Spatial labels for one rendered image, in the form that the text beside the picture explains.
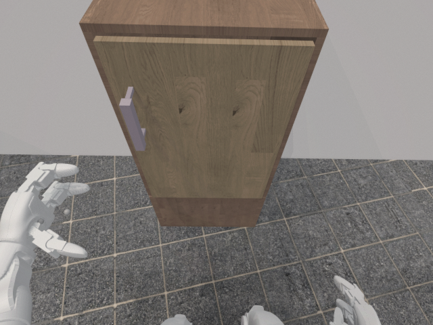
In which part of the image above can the right robot shin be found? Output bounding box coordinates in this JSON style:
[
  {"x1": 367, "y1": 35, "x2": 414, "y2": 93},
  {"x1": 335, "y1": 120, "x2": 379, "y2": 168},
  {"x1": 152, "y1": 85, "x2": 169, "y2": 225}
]
[{"x1": 248, "y1": 305, "x2": 264, "y2": 313}]

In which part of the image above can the handle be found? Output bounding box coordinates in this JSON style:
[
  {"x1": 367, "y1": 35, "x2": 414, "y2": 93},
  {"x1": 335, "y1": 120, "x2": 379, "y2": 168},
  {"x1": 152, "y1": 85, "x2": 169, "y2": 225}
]
[{"x1": 119, "y1": 87, "x2": 146, "y2": 151}]

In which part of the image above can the robot right thigh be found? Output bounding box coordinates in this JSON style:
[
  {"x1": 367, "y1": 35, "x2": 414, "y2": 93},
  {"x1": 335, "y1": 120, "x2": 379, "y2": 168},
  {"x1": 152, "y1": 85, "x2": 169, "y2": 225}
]
[{"x1": 241, "y1": 310, "x2": 284, "y2": 325}]

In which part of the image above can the cupboard door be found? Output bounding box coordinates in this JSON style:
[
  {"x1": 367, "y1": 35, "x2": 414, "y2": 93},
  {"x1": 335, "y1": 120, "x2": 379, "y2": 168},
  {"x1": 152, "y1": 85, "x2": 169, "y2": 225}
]
[{"x1": 93, "y1": 36, "x2": 315, "y2": 198}]

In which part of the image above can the left robot forearm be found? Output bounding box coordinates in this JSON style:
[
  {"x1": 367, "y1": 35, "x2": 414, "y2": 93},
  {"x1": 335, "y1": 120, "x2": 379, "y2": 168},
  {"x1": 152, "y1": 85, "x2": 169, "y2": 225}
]
[{"x1": 0, "y1": 241, "x2": 37, "y2": 325}]

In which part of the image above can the robot right hand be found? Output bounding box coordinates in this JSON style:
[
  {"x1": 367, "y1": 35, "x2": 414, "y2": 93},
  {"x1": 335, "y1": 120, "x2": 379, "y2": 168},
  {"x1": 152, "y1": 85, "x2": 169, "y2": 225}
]
[{"x1": 329, "y1": 276, "x2": 381, "y2": 325}]

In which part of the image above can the robot left hand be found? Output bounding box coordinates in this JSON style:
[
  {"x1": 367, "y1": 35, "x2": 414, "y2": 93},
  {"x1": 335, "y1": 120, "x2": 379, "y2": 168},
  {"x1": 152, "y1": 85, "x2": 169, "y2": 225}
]
[{"x1": 0, "y1": 162, "x2": 90, "y2": 259}]

